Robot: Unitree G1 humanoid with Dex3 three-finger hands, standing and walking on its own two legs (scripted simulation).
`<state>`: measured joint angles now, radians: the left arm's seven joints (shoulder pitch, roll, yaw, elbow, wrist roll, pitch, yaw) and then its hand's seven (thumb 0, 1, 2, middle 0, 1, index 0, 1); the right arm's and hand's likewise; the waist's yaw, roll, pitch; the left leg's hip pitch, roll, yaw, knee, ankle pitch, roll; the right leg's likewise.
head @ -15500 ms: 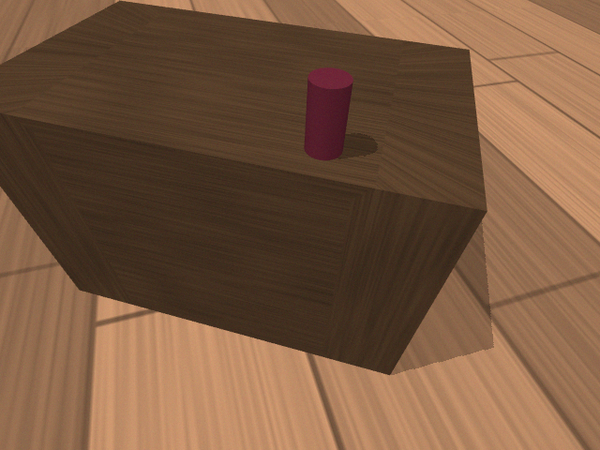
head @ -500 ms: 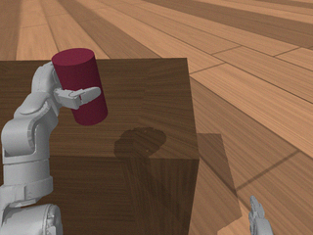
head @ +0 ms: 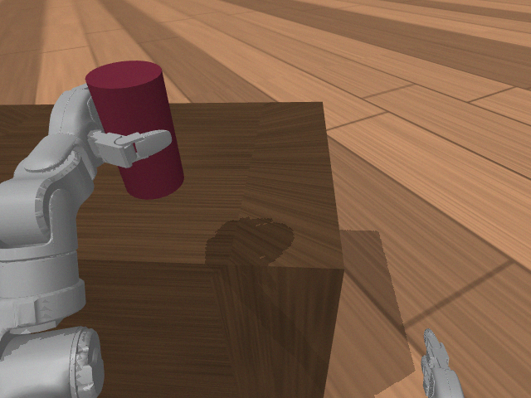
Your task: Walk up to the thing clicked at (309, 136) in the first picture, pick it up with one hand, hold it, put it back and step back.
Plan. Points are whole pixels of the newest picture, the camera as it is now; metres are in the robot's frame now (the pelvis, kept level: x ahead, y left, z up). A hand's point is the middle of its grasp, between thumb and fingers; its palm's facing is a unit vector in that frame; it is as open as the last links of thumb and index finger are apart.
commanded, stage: hold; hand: left
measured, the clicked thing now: (141, 133) +0.35 +0.16 +0.30
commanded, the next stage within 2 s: none
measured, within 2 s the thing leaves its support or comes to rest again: neither
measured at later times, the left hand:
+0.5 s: hand (140, 107) +0.34 +0.15 +0.33, palm faces +0.10 -1.00 -0.01, open 11.0 cm
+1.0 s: hand (131, 120) +0.33 +0.16 +0.32, palm faces +0.09 -0.99 -0.04, open 11.0 cm
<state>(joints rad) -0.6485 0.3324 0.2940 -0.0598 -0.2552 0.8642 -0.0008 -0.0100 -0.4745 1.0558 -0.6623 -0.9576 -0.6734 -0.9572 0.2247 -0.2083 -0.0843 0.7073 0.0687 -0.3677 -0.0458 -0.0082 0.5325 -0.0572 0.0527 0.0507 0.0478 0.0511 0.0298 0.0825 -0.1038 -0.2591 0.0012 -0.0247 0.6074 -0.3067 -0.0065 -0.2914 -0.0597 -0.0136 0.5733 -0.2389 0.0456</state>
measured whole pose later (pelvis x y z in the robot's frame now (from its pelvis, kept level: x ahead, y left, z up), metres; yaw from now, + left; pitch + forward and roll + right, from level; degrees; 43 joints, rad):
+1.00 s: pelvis -0.01 +0.00 +0.00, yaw +0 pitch -3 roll +0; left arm -0.69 0.36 0.29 -0.09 -0.28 0.95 -0.01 -0.01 -0.48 1.06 -0.66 -0.96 -0.67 -0.96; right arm 0.22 -0.22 -0.08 0.70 0.08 -0.37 -0.05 -0.01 0.54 -0.06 0.05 0.05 0.05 0.05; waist 0.04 0.09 -0.11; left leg -0.28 0.00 -0.03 0.64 -0.31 -0.01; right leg -0.32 -0.06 -0.01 0.61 -0.24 0.04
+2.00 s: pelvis -0.01 -0.01 -0.01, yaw +0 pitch -3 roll +0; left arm -0.68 0.35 0.28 -0.08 -0.29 0.94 0.00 -0.01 -0.48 1.06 -0.66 -0.96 -0.67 -0.96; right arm 0.22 -0.21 -0.09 0.70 0.08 -0.39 -0.05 -0.01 0.54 -0.06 0.05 0.05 0.05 0.05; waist 0.03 0.09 -0.12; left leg -0.29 0.00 -0.03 0.65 -0.31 -0.01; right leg -0.33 -0.06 -0.01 0.63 -0.25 0.04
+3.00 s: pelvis -0.01 -0.01 -0.01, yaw -1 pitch +0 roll +0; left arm -0.63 0.35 0.29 0.27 -0.20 0.60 0.01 -0.01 -0.49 1.07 -0.65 -0.98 -0.66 -0.98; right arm 0.23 -0.23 -0.08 0.73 0.05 -0.42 -0.10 -0.01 0.56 -0.05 0.05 0.05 0.05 0.05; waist -0.01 0.05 -0.07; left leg -0.36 0.02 -0.02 0.67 -0.31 -0.02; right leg -0.40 -0.04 -0.01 0.64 -0.24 0.03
